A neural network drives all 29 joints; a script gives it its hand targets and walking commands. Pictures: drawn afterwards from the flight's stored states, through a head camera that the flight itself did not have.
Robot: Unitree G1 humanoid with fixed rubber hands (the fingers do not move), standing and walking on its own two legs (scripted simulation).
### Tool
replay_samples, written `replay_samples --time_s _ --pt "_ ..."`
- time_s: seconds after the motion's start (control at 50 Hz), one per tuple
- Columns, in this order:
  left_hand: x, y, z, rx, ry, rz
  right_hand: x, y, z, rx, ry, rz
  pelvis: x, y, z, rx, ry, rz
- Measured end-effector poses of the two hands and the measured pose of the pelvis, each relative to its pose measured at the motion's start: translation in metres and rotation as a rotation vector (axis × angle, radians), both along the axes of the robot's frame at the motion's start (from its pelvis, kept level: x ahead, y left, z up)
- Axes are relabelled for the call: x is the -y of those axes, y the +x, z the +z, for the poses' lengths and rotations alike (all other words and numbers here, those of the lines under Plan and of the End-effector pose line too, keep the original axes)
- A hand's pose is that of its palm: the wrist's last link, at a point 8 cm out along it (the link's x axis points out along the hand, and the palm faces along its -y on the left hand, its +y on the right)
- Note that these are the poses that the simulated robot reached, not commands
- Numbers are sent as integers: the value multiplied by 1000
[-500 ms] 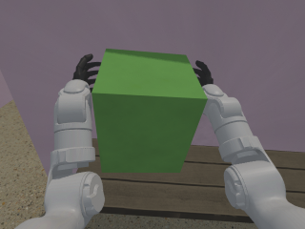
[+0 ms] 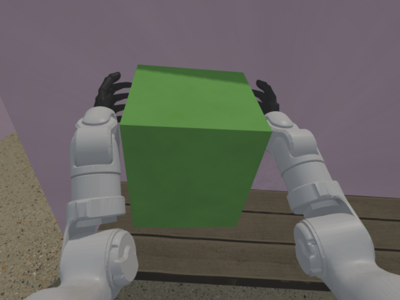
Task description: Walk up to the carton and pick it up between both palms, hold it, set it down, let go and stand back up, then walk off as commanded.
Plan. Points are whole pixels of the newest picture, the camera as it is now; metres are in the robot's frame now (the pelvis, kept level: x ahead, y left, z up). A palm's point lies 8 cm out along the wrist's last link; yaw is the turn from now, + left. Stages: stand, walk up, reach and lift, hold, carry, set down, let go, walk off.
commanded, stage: hold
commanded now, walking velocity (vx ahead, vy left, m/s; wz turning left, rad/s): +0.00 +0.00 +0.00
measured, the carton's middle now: (189, 149) +0.36 +0.01 +0.20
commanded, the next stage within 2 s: set down in 1.44 s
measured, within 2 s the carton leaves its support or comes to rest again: neither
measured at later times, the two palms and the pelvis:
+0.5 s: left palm (107, 113) +0.37 +0.15 +0.27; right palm (268, 116) +0.37 -0.15 +0.26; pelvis +0.00 +0.00 +0.00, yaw +0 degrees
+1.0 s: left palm (105, 111) +0.36 +0.15 +0.28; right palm (268, 116) +0.37 -0.15 +0.27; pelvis +0.00 +0.00 +0.00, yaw +0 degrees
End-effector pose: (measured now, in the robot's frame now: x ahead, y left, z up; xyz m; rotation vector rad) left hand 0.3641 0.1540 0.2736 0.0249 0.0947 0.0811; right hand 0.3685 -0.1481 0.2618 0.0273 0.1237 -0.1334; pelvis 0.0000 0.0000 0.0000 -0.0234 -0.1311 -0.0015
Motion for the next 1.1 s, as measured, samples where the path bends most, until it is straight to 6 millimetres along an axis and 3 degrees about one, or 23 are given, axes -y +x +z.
replay_samples --time_s 1.1 --pt "0 -1 3 -5 2 1 0 0 2 -6 2 3 1 -2 0 -8 2 0"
